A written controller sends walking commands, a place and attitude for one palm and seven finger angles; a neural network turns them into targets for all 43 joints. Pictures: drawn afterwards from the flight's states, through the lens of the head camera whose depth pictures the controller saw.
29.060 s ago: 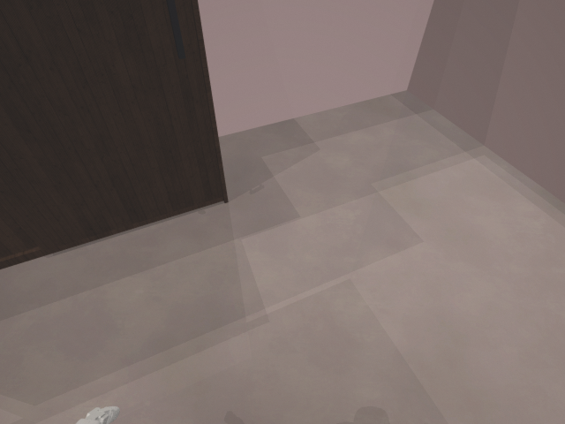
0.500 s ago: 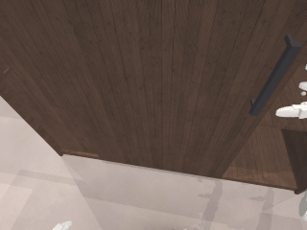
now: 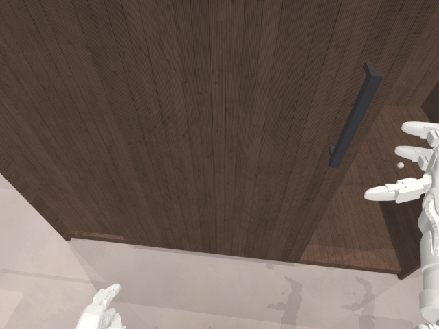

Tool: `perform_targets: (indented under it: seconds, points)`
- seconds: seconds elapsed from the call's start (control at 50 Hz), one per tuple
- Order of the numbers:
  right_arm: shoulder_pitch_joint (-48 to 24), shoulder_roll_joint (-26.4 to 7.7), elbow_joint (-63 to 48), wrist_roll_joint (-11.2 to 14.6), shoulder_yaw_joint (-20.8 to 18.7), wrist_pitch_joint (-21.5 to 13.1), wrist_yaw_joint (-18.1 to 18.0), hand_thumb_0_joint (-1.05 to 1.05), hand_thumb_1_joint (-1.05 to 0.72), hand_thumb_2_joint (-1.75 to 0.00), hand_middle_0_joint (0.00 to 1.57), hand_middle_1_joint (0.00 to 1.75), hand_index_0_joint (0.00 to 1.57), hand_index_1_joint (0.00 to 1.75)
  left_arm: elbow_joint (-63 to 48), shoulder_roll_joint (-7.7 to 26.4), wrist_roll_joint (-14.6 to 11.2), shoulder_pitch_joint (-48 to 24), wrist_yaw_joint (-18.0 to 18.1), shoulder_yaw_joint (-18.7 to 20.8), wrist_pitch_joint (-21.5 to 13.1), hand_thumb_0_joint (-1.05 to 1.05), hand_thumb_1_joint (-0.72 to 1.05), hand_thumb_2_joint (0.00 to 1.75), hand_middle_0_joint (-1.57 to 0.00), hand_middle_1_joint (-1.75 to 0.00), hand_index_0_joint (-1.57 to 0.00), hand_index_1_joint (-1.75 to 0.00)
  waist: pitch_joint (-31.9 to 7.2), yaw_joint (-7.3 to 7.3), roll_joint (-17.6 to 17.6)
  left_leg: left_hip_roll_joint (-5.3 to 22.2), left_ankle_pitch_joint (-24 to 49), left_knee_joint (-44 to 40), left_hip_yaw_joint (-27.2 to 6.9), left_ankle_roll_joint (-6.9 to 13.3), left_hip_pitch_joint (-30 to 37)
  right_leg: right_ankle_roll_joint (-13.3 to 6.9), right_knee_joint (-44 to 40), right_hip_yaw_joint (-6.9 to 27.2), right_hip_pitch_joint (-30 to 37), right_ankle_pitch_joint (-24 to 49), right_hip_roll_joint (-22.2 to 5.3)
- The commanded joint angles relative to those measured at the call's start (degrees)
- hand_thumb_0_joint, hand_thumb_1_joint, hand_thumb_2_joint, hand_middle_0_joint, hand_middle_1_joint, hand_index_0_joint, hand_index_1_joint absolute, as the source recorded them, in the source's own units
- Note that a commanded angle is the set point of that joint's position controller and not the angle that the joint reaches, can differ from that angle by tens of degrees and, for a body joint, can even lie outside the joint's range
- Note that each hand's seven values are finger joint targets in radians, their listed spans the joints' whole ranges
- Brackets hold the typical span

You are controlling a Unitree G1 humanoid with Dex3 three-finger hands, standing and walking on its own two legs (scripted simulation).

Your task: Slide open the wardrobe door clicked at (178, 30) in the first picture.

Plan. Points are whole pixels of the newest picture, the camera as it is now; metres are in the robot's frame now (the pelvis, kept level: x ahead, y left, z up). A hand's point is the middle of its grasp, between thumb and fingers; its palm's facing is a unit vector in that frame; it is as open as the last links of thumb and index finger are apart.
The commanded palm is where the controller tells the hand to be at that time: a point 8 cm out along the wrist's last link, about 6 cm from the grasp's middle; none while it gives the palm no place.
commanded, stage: slip the hand off the handle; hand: right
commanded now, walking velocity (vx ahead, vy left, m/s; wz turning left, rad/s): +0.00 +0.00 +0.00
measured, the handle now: (349, 120) +0.51 -0.24 +0.12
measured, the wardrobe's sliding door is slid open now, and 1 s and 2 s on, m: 0.45 0.45 0.45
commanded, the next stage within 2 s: draw the hand back to the body in 0.22 s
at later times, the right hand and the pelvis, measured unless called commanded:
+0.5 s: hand (414, 189) +0.31 -0.27 +0.15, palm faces +0.14 +0.99 -0.01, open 14.7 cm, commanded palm +0.26 -0.32 +0.15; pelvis -0.01 +0.01 +0.00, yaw +2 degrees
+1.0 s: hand (433, 222) +0.25 -0.27 +0.16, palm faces +0.38 +0.89 -0.25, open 13.9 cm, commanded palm +0.20 -0.30 +0.17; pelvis -0.01 +0.01 +0.01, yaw +3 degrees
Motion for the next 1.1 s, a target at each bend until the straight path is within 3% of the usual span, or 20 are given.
perform_targets:
  seconds: [0.0, 0.18, 0.32, 0.34, 0.36, 0.42, 0.44, 0.5, 0.56, 0.58, 0.66, 0.82, 0.84, 0.86, 0.88, 0.94, 0.98, 1.02, 1.06, 1.08]
  points:
    - [-20.2, -14.9, -15.4, 0.8, -2.8, -1.3, -1.0, 0.0, 0.55, -0.2, 0.25, 1.15, 0.25, 1.15, -7.0, 8.9, -0.7, -3.9, 1.2, 3.2, -3.1, 0.0, 0.9, 0.9, -0.2, -0.3, -0.2, -0.3, -12.1, 0.06, -4.4, -0.2, 0.9, -4.9, -4.0, 0.6, -14.3, 6.9, -9.8, 22.6, 26.5, -16.6, -8.0]
    - [-15.2, -11.3, -21.9, 1.7, -0.7, -0.9, 0.2, 0.0, 0.55, -0.2, 0.25, 1.15, 0.25, 1.15, -7.7, 7.5, -0.8, -7.5, 1.7, 2.2, -4.4, 0.0, 0.9, 0.9, -0.2, -0.3, -0.2, -0.3, -10.9, -0.54, -4.4, -0.2, 0.1, -6.5, -4.1, 1.1, -11.3, 6.5, -10.5, 20.9, 26.0, -18.8, -6.4]
    - [-16.1, -15.8, -22.0, 1.6, -4.8, -0.9, -0.4, 0.0, 0.55, -0.2, 0.25, 1.15, 0.25, 1.15, -6.8, 7.7, -0.3, -8.6, 2.5, 1.6, -5.4, 0.0, 0.9, 0.9, -0.2, -0.3, -0.2, -0.3, -8.2, -1.27, -4.3, -0.5, -2.7, -7.1, -4.3, 1.7, -8.8, 6.0, -10.8, 19.2, 20.7, -23.2, -4.3]
    - [-16.8, -10.1, -20.9, 12.6, -4.2, -2.8, 7.2, 0.0, 0.55, -0.2, 0.25, 1.15, 0.25, 1.15, -5.9, 8.5, -1.4, -7.8, 3.2, 1.3, -6.5, 0.0, 0.9, 0.9, -0.2, -0.3, -0.2, -0.3, -11.5, 1.84, -1.3, -0.3, -0.7, -8.7, -4.7, 1.7, -6.3, 6.3, -10.1, 20.4, 24.7, -19.6, -4.9]
    - [-14.8, -14.9, -18.6, 14.1, -8.3, -3.8, 11.5, 0.0, 0.55, -0.2, 0.25, 1.15, 0.25, 1.15, -5.3, 8.5, -1.4, -8.3, 3.9, 1.0, -7.4, 0.0, 0.9, 0.9, -0.2, -0.3, -0.2, -0.3, -12.5, -0.2, -1.1, -0.4, -0.1, -8.5, -5.0, 1.8, -5.3, 5.8, -9.1, 19.9, 25.9, -17.7, -4.9]
    - [-9.7, -19.1, -17.4, 16.4, -10.9, -5.6, 21.0, 0.0, 0.55, -0.2, 0.25, 1.15, 0.25, 1.15, -7.1, 8.1, -1.6, -8.5, 4.2, 0.2, -9.9, 0.0, 0.9, 0.9, -0.2, -0.3, -0.2, -0.3, -11.7, -1.8, -6.6, -0.5, 2.1, -9.5, -5.1, 2.6, -4.8, 5.5, -8.4, 17.8, 25.6, -11.4, -3.8]
    - [-6.0, -17.9, -15.0, 16.1, -10.0, -4.5, 21.8, 0.0, 0.55, -0.2, 0.25, 1.15, 0.25, 1.15, -7.9, 7.6, -1.8, -9.0, 3.9, -0.1, -10.3, 0.0, 0.9, 0.9, -0.2, -0.3, -0.2, -0.3, -6.2, -2.08, -5.2, -0.7, 0.1, -9.8, -4.7, 2.4, -7.2, 5.5, -9.8, 18.5, 22.6, -15.2, -4.1]
    - [-2.7, -18.5, -19.7, 16.0, -12.6, -2.0, 20.5, 0.0, 0.55, -0.2, 0.25, 1.15, 0.25, 1.15, -10.3, 7.7, -1.9, -9.5, 2.8, 0.6, -11.3, 0.0, 0.9, 0.9, -0.2, -0.3, -0.2, -0.3, -5.8, -3.28, -6.6, -0.7, -2.0, -8.5, -4.4, 2.3, -7.4, 5.9, -12.0, 20.3, 20.6, -21.6, -4.3]
    - [2.4, -18.6, -26.7, 17.4, -15.2, -1.4, 18.9, 0.0, 0.55, -0.2, 0.25, 1.15, 0.25, 1.15, -11.2, 7.6, -1.8, -9.2, 2.0, 0.9, -12.3, 0.0, 0.9, 0.9, -0.2, -0.3, -0.2, -0.3, -9.0, -3.94, -4.5, -1.0, 0.4, -9.1, -4.4, 2.3, -4.6, 5.6, -10.6, 19.3, 21.7, -15.8, -4.0]
    - [4.5, -15.4, -27.9, 17.8, -12.9, -1.2, 18.8, 0.0, 0.55, -0.2, 0.25, 1.15, 0.25, 1.15, -11.4, 7.2, -1.9, -9.5, 1.8, 0.8, -12.6, 0.0, 0.9, 0.9, -0.2, -0.3, -0.2, -0.3, -8.1, -3.56, -4.0, -1.2, -0.3, -9.0, -4.3, 2.0, -5.7, 5.5, -10.7, 19.4, 21.9, -16.9, -4.2]
    - [6.7, -13.1, -34.5, 18.1, -11.8, -0.5, 17.9, 0.0, 0.55, -0.2, 0.25, 1.15, 0.25, 1.15, -10.7, 7.3, -1.8, -9.7, 1.8, 1.1, -13.6, 0.0, 0.9, 0.9, -0.2, -0.3, -0.2, -0.3, -7.0, -3.22, -7.1, -1.3, 0.9, -8.9, -4.6, 1.9, -6.6, 5.6, -10.9, 19.6, 23.5, -16.4, -4.2]
    - [10.4, -11.5, -42.9, 18.0, -11.2, 1.9, 15.4, 0.0, 0.37, -0.29, 0.24, 1.04, 0.24, 1.04, -9.3, 6.7, -1.4, -10.6, 2.7, 0.8, -13.5, 0.0, 0.9, 0.9, -0.2, -0.3, -0.2, -0.3, -4.9, -3.58, -4.5, -1.5, 0.2, -10.2, -4.4, 1.7, -4.9, 5.7, -12.6, 19.8, 23.4, -18.2, -3.9]
    - [9.1, -16.3, -45.8, 8.6, -11.4, -2.2, 6.1, 0.0, 0.33, -0.31, 0.24, 1.02, 0.24, 1.02, -8.1, 8.0, 1.1, -10.5, 1.1, 1.6, -12.5, 0.0, 0.9, 0.9, -0.2, -0.3, -0.2, -0.3, 1.0, -3.31, -8.0, -0.5, -1.8, -13.3, -8.2, 2.3, -7.0, 6.1, -13.1, 20.6, 20.0, -22.2, -3.8]
    - [14.5, -9.0, -43.5, 7.8, -7.6, -3.4, 2.3, 0.0, 0.3, -0.32, 0.24, 1.0, 0.24, 1.0, -7.5, 7.2, 1.1, -10.6, 0.6, 1.5, -11.9, 0.0, 0.9, 0.9, -0.2, -0.3, -0.2, -0.3, 3.3, -2.3, -6.4, 0.2, -2.9, -12.6, -7.2, 2.5, -6.8, 6.9, -14.7, 22.0, 19.0, -25.9, -4.6]
    - [17.7, -7.4, -43.8, 6.6, -6.9, -4.5, -0.3, 0.0, 0.26, -0.34, 0.24, 0.98, 0.24, 0.98, -7.7, 7.1, 1.1, -10.4, 0.1, 1.6, -10.9, 0.0, 0.9, 0.9, -0.2, -0.3, -0.2, -0.3, 2.7, -2.54, -4.2, 0.0, -2.9, -12.0, -7.0, 2.4, -4.9, 7.0, -15.8, 22.6, 18.8, -27.7, -5.0]
    - [18.6, -10.5, -51.2, 4.7, -9.1, -7.2, -4.6, 0.0, 0.15, -0.39, 0.24, 0.92, 0.24, 0.92, -8.3, 7.8, 1.6, -10.2, -0.3, 2.3, -9.2, 0.0, 0.9, 0.9, -0.2, -0.3, -0.2, -0.3, -7.5, -3.1, -4.1, 0.0, 3.3, -12.0, -7.4, 2.6, 2.0, 6.5, -14.5, 20.2, 22.8, -17.0, -4.6]
    - [23.5, -7.8, -50.7, 4.1, -7.7, -7.9, -5.7, 0.0, 0.08, -0.43, 0.23, 0.87, 0.23, 0.87, -8.4, 6.9, 1.8, -10.4, -0.6, 2.2, -8.2, 0.0, 0.9, 0.9, -0.2, -0.3, -0.2, -0.3, -7.4, -3.27, -3.8, -0.2, 4.2, -12.5, -7.2, 2.4, 2.2, 6.8, -14.6, 19.2, 25.0, -13.4, -4.9]
    - [27.8, -4.0, -48.1, 4.4, -4.6, -8.3, -5.9, 0.0, 0.01, -0.46, 0.23, 0.83, 0.23, 0.83, -8.5, 6.2, 1.4, -11.3, -0.6, 2.4, -6.8, 0.0, 0.9, 0.9, -0.2, -0.3, -0.2, -0.3, -1.2, -2.79, 0.0, -0.3, 0.8, -14.1, -7.3, 2.0, 1.5, 6.5, -16.4, 18.9, 22.3, -18.6, -5.3]
    - [26.0, -3.3, -50.1, 3.8, -3.5, -9.2, -6.3, 0.0, -0.07, -0.5, 0.23, 0.79, 0.23, 0.79, -8.5, 5.7, 1.3, -12.6, -0.7, 2.2, -5.7, 0.0, 0.9, 0.9, -0.2, -0.3, -0.2, -0.3, 3.3, -2.45, -4.6, -0.3, -2.8, -14.2, -7.6, 1.7, 0.4, 6.8, -18.6, 19.8, 21.0, -25.1, -5.4]
    - [24.2, -6.7, -51.9, 3.2, -6.4, -9.7, -6.8, 0.0, -0.1, -0.51, 0.23, 0.77, 0.23, 0.77, -8.5, 6.5, 1.6, -12.4, -0.7, 2.1, -5.7, 0.0, 0.9, 0.9, -0.2, -0.3, -0.2, -0.3, 0.5, -3.13, -6.1, -0.4, -1.2, -13.4, -7.6, 2.0, 1.7, 7.1, -19.4, 20.9, 21.9, -25.5, -5.4]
